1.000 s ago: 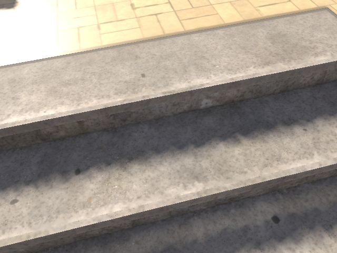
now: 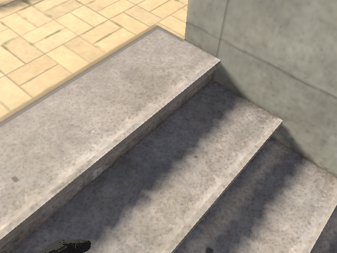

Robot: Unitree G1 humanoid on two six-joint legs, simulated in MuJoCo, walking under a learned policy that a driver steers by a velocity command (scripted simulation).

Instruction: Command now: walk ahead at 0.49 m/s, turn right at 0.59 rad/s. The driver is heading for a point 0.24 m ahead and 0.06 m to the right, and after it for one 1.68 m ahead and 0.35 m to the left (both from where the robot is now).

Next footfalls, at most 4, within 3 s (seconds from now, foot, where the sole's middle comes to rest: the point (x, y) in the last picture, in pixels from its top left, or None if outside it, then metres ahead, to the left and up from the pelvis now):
0.16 right None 0.24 -0.09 -0.78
0.66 left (141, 219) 0.56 0.07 -0.64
1.28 right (135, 93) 1.05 0.08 -0.50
1.88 left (82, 63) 1.26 0.32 -0.50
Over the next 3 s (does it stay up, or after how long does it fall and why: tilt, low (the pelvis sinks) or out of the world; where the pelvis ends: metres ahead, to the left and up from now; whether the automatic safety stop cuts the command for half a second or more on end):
stays up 1.62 0.36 0.27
